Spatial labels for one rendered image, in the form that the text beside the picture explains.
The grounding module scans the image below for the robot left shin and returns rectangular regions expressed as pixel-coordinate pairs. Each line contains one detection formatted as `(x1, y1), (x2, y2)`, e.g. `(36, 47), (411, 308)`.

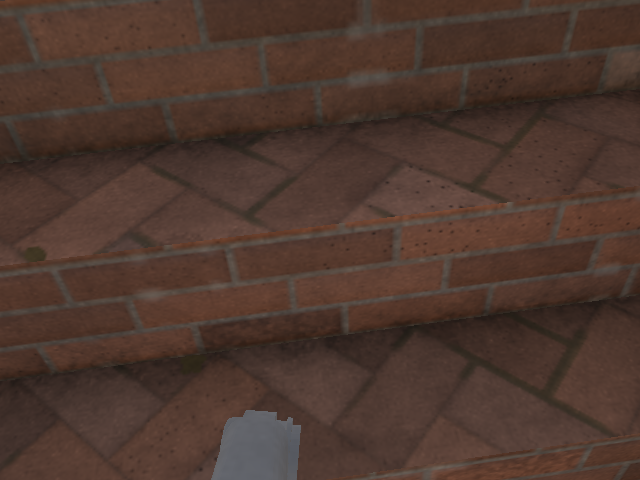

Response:
(220, 417), (243, 448)

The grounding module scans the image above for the left robot thigh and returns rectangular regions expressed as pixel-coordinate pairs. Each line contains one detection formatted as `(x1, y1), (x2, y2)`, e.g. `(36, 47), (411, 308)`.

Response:
(211, 410), (301, 480)

